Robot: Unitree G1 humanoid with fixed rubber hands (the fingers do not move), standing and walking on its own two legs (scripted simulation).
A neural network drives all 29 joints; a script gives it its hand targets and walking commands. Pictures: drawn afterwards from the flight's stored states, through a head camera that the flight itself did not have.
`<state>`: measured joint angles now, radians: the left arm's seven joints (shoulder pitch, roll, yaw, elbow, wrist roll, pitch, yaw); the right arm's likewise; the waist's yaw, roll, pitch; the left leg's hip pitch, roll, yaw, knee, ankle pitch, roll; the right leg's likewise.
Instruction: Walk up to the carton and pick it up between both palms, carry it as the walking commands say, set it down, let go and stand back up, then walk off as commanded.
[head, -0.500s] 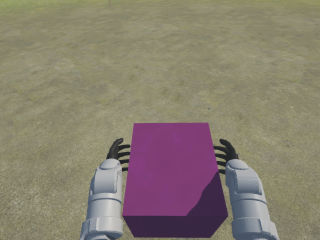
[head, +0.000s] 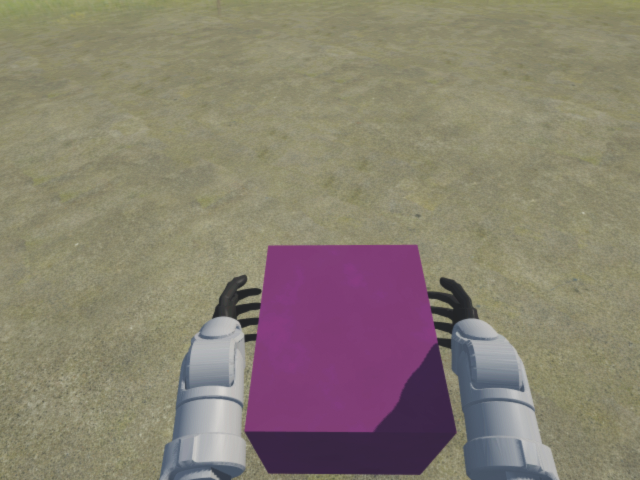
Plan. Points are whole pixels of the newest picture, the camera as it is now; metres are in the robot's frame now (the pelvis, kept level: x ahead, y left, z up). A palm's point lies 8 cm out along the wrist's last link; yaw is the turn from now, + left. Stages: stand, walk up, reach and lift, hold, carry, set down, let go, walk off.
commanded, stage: hold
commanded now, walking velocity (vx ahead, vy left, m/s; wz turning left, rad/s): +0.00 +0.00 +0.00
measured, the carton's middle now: (343, 358) +0.29 +0.00 -0.03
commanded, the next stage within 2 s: carry in 0.48 s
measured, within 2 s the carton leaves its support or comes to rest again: neither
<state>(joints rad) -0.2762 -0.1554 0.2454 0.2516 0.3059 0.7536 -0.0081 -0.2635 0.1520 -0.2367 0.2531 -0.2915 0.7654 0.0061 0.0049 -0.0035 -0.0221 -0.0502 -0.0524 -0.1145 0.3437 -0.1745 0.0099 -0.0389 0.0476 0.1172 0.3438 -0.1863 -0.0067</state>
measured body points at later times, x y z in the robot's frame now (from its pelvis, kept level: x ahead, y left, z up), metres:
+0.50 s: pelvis +0.00 +0.00 +0.00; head -0.05 +0.00 +0.44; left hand +0.30 +0.16 +0.05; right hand +0.30 -0.16 +0.04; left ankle +0.02 +0.11 -0.75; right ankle +0.01 -0.12 -0.75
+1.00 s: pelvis -0.12 -0.02 -0.02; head -0.11 -0.03 +0.43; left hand +0.17 +0.13 +0.06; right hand +0.17 -0.17 +0.05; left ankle -0.13 +0.10 -0.67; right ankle +0.00 -0.12 -0.75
